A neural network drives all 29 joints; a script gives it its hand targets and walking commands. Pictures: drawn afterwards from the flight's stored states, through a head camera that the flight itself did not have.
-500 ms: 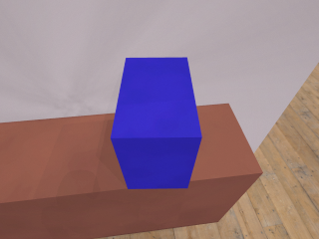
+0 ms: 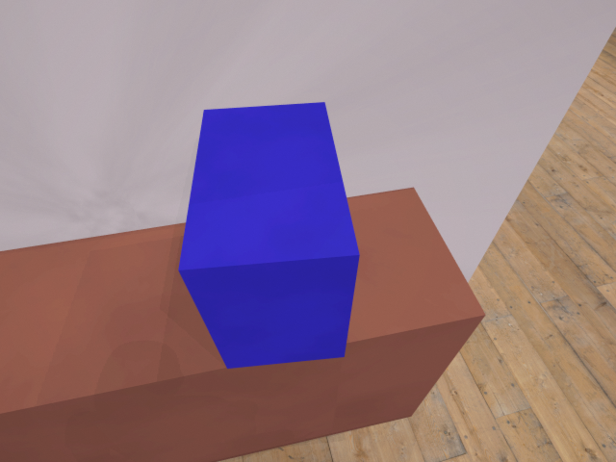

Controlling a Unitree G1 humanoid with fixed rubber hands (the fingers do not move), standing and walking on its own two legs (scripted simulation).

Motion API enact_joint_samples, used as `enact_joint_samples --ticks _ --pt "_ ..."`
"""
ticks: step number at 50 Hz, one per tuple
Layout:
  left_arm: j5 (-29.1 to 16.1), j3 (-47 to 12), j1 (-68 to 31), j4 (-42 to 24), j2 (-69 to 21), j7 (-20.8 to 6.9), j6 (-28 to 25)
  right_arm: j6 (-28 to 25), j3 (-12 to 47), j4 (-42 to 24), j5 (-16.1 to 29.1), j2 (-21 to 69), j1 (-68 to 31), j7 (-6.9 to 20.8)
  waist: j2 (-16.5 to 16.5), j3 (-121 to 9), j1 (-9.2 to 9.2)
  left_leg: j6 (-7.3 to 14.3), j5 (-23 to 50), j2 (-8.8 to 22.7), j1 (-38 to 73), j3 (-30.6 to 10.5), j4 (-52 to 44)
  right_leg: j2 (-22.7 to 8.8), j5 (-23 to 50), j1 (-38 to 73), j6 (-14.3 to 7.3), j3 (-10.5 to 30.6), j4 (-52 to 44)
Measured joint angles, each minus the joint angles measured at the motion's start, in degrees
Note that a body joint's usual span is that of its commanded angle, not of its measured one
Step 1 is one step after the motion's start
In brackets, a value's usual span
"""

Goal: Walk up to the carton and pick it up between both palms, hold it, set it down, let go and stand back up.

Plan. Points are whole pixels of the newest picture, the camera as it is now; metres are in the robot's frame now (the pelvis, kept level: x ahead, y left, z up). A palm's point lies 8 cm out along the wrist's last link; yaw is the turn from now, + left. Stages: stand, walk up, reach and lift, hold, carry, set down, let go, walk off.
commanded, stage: walk up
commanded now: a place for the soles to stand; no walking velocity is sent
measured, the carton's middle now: (275, 236) +0.44 +0.04 +0.03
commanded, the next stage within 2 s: stand in 0.88 s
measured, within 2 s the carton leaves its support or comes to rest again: neither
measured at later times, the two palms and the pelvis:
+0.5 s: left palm out of the picture +0.06 +0.24 -0.12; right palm out of the picture +0.00 -0.24 -0.15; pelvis +0.01 +0.01 +0.00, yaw -6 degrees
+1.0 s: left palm out of the picture +0.04 +0.24 -0.13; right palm out of the picture -0.03 -0.22 -0.14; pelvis +0.01 +0.01 +0.00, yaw -8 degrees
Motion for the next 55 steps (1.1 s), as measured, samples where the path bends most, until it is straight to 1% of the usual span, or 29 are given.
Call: enact_joint_samples --ticks 4,7,11,12,14,16,17,18,20,21,25,30,39,55 --pt "-0.02 -0.17 0.26 -0.52 -0.28 -0.13 0.07 0.23 -0.05 -0.62 0.11 -0.63 -0.06 0.13 0.78 -0.03 -0.38 -0.14 -0.11 0.38 -0.53 -0.14 0.4 0.23 0.35 -0.03 -0.12 -0.15 -0.68" --pt "0.04 -0.39 0.23 -0.65 -0.56 -0.19 0.38 -0.21 -0.07 -1.24 0.18 -1.0 0.19 0.07 1.24 -0.12 -0.58 -0.02 0.63 0.33 -0.34 -0.05 -0.92 0.09 1.37 0.38 0.17 0.04 -2.56" --pt "0.12 -0.45 0.08 -0.87 0.15 -0.21 0.6 -1.29 0.03 -1.85 0.16 -0.5 0.95 0.01 0.01 -0.13 -0.38 0.6 1.39 -0.34 0.32 1.09 -2.6 -0.35 1.79 -0.1 0.69 0.85 -2.42" --pt "0.23 -0.3 0.09 -1.01 0.48 -0.13 0.65 -1.4 0.05 -1.92 0.07 -0.26 1.13 -0.02 -0.5 0.06 -0.11 0.72 1.2 -0.39 0.59 1.62 -2.43 -0.65 1.47 -0.72 0.61 -0.15 -0.98" --pt "0.58 0.11 0.46 -1.23 0.93 0.06 0.82 -1.37 0.1 -1.89 -0.06 0.02 1.36 -0.13 -1.13 0.43 0.55 0.79 0.22 0.04 1.28 3.01 -1.4 -1.64 -0.66 -1.79 0.49 -3.64 2.45" --pt "0.87 0.39 1.03 -1.12 1.06 0.06 1.02 -1.29 0.25 -1.7 -0.1 0.03 1.57 -0.11 -1.17 0.41 0.85 0.63 -1.03 0.78 1.94 4.27 -0.2 -2.81 -2.64 -1.64 0.13 -6.46 3.29" --pt "0.88 0.4 1.33 -1.06 1.1 -0.07 1.0 -1.22 0.46 -1.53 -0.13 -0.01 1.72 0.03 -1.23 0.25 0.97 0.41 -1.62 1.03 2.18 4.86 0.38 -3.53 -1.18 -0.86 -0.27 -7.09 1.62" --pt "0.8 0.35 1.4 -0.8 0.97 -0.23 0.89 -1.09 0.69 -1.22 -0.18 -0.13 1.73 0.26 -0.92 0.25 1.07 0.08 -2.24 1.55 2.35 5.24 1.11 -3.52 1.35 -0.3 -0.83 -7.4 0.47" --pt "0.55 -0.03 1.15 -0.28 0.17 -0.5 0.74 -0.69 1.16 -0.76 -0.13 -0.5 1.75 0.77 0.67 0.16 0.62 -0.64 -2.94 2.95 2.32 4.94 2.05 -2.44 1.03 0.37 -1.29 -8.02 -0.15" --pt "0.22 -0.3 1.12 -0.12 -0.09 -0.6 0.56 -0.47 1.44 -0.66 0.07 -0.47 1.85 0.9 0.97 -0.19 0.3 -0.94 -2.76 3.08 2.21 4.79 1.76 -2.32 0.59 0.37 -1.4 -8.15 -0.51" --pt "-0.49 -1.45 0.39 1.1 -1.04 -0.56 0.03 -0.4 2.27 0.27 0.38 0.02 2.46 1.02 1.52 -0.95 -0.22 -0.8 -0.79 2.64 2.99 4.62 -2.09 -2.41 1.74 1.23 -1.24 -8.17 -4.08" --pt "-0.38 -2.16 -0.43 2.11 -1.17 -0.28 -0.47 -1.4 2.55 1.57 0.52 1.06 3.5 0.93 0.99 -0.71 0.06 -0.64 0.86 2.44 4.28 5.33 -5.35 -2.23 3.52 2.16 -1.11 -7.49 -6.93" --pt "-0.58 -2.26 -0.91 4.43 -0.54 0.34 0.25 -0.63 2.02 2.54 0.71 1.99 5.16 0.46 -0.69 -1.1 0.3 -0.51 -0.2 2.53 4.64 6.19 -3.94 -2.01 2.53 1.9 -1.04 -6.67 -4.93" --pt "-0.48 -2.42 0.4 6.15 -0.66 0.56 0.33 -0.32 1.61 2.22 0.51 1.45 4.82 0.35 0.1 -0.49 0.7 -0.16 -0.92 2.53 3.79 6.86 -2.02 -2.01 2.08 0.75 -0.78 -6.0 -2.98"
